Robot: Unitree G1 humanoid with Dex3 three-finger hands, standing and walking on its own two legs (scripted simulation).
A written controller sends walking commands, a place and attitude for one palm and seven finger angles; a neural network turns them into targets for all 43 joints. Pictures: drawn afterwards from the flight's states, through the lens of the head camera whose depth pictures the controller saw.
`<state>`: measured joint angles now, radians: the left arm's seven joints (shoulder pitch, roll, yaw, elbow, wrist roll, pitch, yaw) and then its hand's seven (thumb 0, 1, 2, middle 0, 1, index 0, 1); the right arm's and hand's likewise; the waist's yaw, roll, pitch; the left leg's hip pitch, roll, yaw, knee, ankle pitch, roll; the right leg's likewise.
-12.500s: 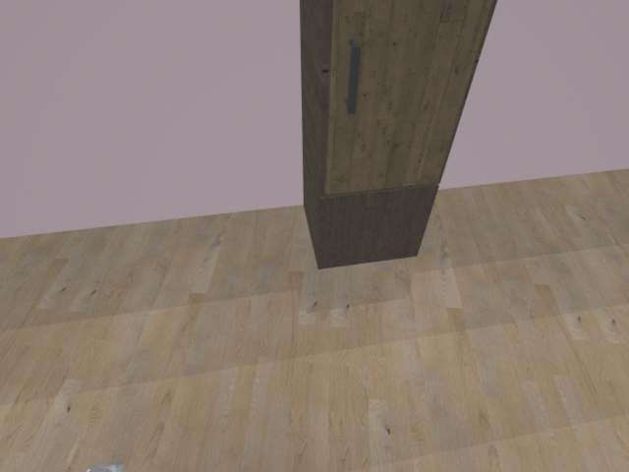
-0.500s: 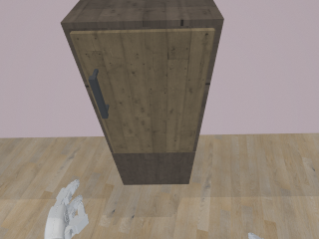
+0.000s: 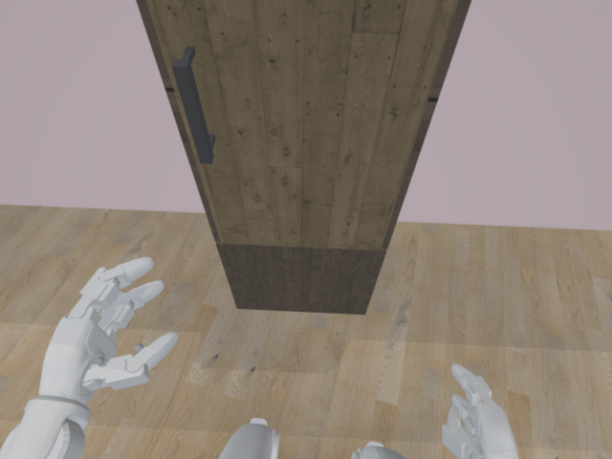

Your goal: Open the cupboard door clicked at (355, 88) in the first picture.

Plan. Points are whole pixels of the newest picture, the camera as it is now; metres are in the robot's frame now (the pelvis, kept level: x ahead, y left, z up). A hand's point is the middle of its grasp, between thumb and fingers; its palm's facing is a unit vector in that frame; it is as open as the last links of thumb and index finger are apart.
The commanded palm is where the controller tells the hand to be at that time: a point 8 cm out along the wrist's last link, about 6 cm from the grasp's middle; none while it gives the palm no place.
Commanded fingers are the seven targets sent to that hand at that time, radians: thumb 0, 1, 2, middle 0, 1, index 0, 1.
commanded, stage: raise the hand with hooked fingers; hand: left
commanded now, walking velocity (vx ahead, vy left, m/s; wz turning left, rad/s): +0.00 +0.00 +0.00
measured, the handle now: (198, 109) +0.57 +0.22 +0.13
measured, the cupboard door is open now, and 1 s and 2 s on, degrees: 0 0 0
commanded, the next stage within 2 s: move the hooked fingers beside the handle in 1.44 s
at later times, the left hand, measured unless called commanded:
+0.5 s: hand (89, 294) +0.26 +0.26 +0.11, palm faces +0.07 -1.00 -0.06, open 12.9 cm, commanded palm +0.24 +0.32 +0.11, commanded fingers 0.00 -0.48 0.31 -0.30 -1.18 -0.30 -1.18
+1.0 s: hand (54, 225) +0.31 +0.30 +0.16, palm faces +0.08 -1.00 -0.04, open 14.0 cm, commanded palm +0.28 +0.34 +0.15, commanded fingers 0.00 -0.50 0.30 -0.30 -1.20 -0.30 -1.20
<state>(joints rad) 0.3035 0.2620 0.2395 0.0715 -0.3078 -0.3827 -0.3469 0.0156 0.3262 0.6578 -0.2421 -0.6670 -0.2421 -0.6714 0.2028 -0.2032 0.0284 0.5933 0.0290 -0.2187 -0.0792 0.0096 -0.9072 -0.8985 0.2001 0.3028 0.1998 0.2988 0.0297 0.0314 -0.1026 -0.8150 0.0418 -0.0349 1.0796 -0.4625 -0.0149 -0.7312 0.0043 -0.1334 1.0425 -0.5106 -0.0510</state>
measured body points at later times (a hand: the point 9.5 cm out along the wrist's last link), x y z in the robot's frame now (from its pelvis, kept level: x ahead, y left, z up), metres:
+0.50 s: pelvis +0.01 +0.03 +0.03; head +0.03 +0.03 +0.48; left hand +0.25 +0.32 +0.11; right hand +0.17 -0.22 -0.04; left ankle +0.04 +0.13 -0.67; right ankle +0.01 -0.09 -0.67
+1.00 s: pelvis +0.02 +0.02 +0.05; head +0.03 +0.02 +0.50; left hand +0.30 +0.35 +0.16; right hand +0.17 -0.22 -0.03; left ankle +0.04 +0.13 -0.67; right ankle +0.01 -0.09 -0.67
